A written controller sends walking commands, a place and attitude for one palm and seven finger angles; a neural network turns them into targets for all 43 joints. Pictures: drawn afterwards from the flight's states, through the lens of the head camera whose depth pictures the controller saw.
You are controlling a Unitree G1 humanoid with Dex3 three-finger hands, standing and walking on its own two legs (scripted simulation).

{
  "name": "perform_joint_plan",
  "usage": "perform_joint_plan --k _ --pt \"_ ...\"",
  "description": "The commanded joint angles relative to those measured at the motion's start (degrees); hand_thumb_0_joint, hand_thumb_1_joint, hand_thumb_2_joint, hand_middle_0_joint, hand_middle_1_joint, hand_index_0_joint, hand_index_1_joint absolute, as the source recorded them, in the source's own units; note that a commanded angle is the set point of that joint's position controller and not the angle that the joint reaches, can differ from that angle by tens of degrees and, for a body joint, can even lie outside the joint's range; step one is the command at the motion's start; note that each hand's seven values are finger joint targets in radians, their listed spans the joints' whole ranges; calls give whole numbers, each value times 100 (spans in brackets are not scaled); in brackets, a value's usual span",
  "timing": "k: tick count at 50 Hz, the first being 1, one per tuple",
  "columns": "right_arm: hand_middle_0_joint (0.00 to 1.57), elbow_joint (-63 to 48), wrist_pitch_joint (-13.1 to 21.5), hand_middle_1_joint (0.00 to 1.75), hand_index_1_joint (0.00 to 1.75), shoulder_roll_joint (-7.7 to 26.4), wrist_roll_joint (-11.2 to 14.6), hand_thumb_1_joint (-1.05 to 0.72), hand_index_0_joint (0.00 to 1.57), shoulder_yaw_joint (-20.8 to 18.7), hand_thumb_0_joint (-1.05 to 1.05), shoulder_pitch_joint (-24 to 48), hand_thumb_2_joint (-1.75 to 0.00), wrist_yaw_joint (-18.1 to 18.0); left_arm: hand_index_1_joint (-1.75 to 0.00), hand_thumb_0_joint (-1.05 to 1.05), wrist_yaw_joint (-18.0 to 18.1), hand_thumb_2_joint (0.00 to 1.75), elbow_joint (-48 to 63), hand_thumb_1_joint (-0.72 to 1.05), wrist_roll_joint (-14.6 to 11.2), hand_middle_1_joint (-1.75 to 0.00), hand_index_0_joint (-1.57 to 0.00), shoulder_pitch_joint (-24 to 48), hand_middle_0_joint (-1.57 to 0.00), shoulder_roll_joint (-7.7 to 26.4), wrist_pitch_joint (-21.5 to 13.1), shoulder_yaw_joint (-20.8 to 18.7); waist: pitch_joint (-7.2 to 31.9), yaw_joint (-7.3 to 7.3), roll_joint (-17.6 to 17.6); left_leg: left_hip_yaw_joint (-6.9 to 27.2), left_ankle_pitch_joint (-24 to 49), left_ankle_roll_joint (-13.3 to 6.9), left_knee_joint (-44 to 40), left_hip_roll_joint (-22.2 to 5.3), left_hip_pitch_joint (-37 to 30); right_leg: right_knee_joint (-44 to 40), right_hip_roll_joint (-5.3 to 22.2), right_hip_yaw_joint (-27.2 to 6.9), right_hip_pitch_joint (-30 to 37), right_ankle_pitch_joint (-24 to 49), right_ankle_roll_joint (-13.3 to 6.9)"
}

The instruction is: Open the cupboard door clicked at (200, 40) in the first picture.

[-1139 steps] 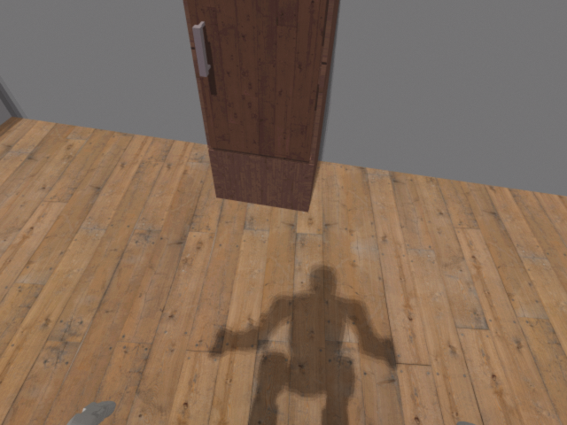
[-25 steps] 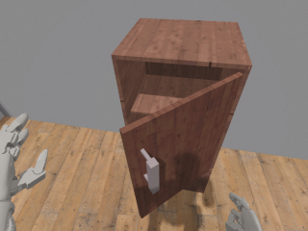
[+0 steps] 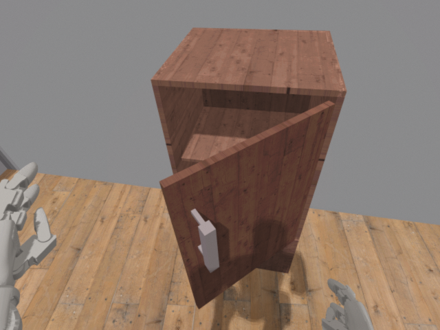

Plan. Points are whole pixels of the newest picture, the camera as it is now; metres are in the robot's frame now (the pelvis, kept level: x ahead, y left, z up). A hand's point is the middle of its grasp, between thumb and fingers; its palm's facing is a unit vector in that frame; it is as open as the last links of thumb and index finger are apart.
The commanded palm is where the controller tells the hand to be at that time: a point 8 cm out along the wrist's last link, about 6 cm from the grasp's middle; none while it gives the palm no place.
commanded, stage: step back with the hand held close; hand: left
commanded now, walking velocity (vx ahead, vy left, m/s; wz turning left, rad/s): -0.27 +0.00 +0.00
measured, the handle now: (204, 240) +0.30 +0.08 -0.02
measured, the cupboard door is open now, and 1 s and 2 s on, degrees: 45 45 45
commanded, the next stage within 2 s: stop stepping back and stand still in 1.12 s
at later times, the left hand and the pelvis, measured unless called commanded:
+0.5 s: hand (15, 258) +0.15 +0.29 +0.16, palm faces +0.36 -0.78 -0.51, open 7.4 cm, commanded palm +0.09 +0.33 +0.17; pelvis -0.05 +0.03 +0.00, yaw -2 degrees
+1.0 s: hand out of the picture +0.02 +0.33 +0.15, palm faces +0.47 -0.76 -0.44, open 7.4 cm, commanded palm -0.04 +0.36 +0.17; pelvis -0.15 +0.05 -0.02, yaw +5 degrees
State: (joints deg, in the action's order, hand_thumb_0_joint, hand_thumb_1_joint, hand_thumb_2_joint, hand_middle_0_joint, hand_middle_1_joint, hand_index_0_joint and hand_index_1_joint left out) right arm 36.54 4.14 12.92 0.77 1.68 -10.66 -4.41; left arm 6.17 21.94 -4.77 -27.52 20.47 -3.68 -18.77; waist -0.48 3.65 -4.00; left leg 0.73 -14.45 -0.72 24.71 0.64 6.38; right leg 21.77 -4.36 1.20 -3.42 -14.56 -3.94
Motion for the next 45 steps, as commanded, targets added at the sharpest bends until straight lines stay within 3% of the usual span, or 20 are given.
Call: perform_joint_plan --k 1,2,3,5,7,11,15,18,23,29,31,34,36,37,39,40,41,42,43,45 --pt "20 -1144 212 30 30 650 95 -90 20 -201 0 600 -90 -59 -30 0 170 90 1247 90 104 -30 -20 1704 -20 2055 -688 -1574 -351 -258 -25 150 574 -218 -17 -127 88 -930 754 -919 -1045 1047 346" --pt "20 -998 160 30 30 659 17 -90 20 -300 0 697 -90 -52 -30 0 109 90 808 90 104 -30 -20 892 -20 1410 -727 -1128 -88 -253 481 245 600 -240 227 -152 68 -945 896 -1023 -1074 1175 399" --pt "20 -995 89 30 30 700 1 -90 20 -332 0 718 -90 -23 -30 0 73 90 631 90 109 -30 -20 446 -20 1187 -674 -926 -17 -272 643 208 700 -249 305 -134 -31 -951 932 -1044 -1133 1372 428" --pt "20 -1083 -14 30 30 723 -4 -90 20 -359 0 691 -90 7 -30 0 53 90 821 90 145 -30 -20 167 -20 1058 -683 -759 289 -292 513 131 942 -237 314 -159 -55 -744 961 -889 -992 1810 512" --pt "20 -1148 -83 30 30 749 7 -90 20 -377 0 703 -90 -5 -30 0 95 90 1084 90 151 -30 -20 -42 -20 1112 -723 -794 677 -299 133 123 1432 -209 151 -244 -100 -419 928 -715 -698 2308 482" --pt "20 -1264 -189 30 30 761 30 -90 20 -429 0 721 -90 -70 -30 0 214 90 1678 90 141 -30 -20 -144 -20 1505 -738 -1124 1165 -288 12 180 2204 -177 97 -379 -59 2 863 -565 -381 2780 426" --pt "20 -1372 -284 30 30 689 58 -90 20 -461 0 699 -90 -97 -30 0 289 90 1640 90 95 -30 -20 -413 -20 1594 -728 -1350 1167 -309 344 223 2190 -144 146 -408 267 127 827 -656 -357 2802 369" --pt "20 -1383 -322 30 30 711 68 -90 20 -480 0 700 -90 -115 -30 0 315 90 1539 90 84 -30 -20 -584 -20 1521 -730 -1336 1065 -320 146 295 2024 -146 52 -457 508 198 790 -665 -404 2491 342" --pt "20 -1421 -283 30 30 799 57 -90 20 -481 0 688 -90 -95 -30 0 315 90 1565 90 136 -30 -20 -650 -20 1374 -750 -1178 780 -320 -88 507 1131 -235 -317 -588 1170 295 586 -594 -425 1491 374" --pt "20 -1497 -135 30 30 894 33 -90 20 -466 0 607 -90 -110 -30 0 334 90 1691 90 330 -30 -20 -324 -20 1332 -910 -1196 358 -337 -165 959 -1706 -514 -1014 -823 2953 815 363 -577 291 393 438" --pt "20 -1474 -65 30 30 943 -14 -90 20 -485 0 628 -90 -134 -30 0 352 90 1748 90 432 -30 -20 -79 -20 1404 -971 -1303 242 -316 -433 1269 -2528 -648 -1365 -1036 3625 1267 211 -502 655 190 486" --pt "20 -1462 33 30 30 902 -62 -90 20 -504 0 570 -90 -140 -30 0 342 90 1792 90 545 -30 -20 261 -20 1303 -1024 -1302 227 -305 -566 1530 -3181 -805 -1688 -1355 4283 2168 -5 -339 1106 264 541" --pt "20 -1432 87 30 30 888 -80 -90 20 -531 0 575 -90 -124 -30 0 329 90 1737 90 558 -30 -20 246 -20 1453 -1049 -1458 230 -302 -491 1533 -3115 -856 -1519 -1365 4259 2181 -27 -445 1051 141 505" --pt "20 -1415 107 30 30 814 -66 -90 20 -517 0 561 -90 -98 -30 0 302 90 1700 90 514 -30 -20 183 -20 1305 -1052 -1338 162 -323 -306 1372 -2857 -776 -1315 -1262 3990 1927 21 -476 741 -14 439" --pt "20 -1388 185 30 30 736 -47 -90 20 -515 0 472 -90 -34 -30 0 282 90 1854 90 380 -30 -20 -128 -20 1311 -1098 -1319 265 -381 240 841 -1937 -452 -461 -735 2707 791 318 -990 -461 28 190" --pt "20 -1354 212 30 30 681 -22 -90 20 -510 0 451 -90 9 -30 0 287 90 1985 90 284 -30 -20 -219 -20 1325 -1138 -1277 355 -436 461 451 -1148 -230 183 -413 1785 208 680 -1449 -1389 79 -9" --pt "20 -1210 210 30 30 658 -63 -90 20 -516 0 398 -90 53 -30 0 330 90 2028 90 211 -30 -20 -338 -20 1449 -1223 -1387 667 -474 489 190 -261 -90 724 -303 909 -61 1069 -1740 -1890 734 -139" --pt "20 -1141 219 30 30 626 -23 -90 20 -518 0 336 -90 83 -30 0 331 90 2074 90 194 -30 -20 -273 -20 1289 -1246 -1162 1033 -486 753 111 264 -21 1178 -217 413 -65 1269 -1876 -2007 1365 -207" --pt "20 -1116 209 30 30 652 -11 -90 20 -557 0 326 -90 78 -30 0 347 90 2168 90 216 -30 -20 -189 -20 1395 -1237 -1204 1200 -489 979 45 485 9 1445 -176 261 -73 1383 -1967 -2013 1853 -223" --pt "20 -1111 190 30 30 641 -9 -90 20 -569 0 394 -90 41 -30 0 366 90 2169 90 249 -30 -20 -56 -20 1535 -1221 -1257 1076 -510 1033 -17 357 48 1506 -117 295 -157 1440 -1920 -2088 2054 -187"
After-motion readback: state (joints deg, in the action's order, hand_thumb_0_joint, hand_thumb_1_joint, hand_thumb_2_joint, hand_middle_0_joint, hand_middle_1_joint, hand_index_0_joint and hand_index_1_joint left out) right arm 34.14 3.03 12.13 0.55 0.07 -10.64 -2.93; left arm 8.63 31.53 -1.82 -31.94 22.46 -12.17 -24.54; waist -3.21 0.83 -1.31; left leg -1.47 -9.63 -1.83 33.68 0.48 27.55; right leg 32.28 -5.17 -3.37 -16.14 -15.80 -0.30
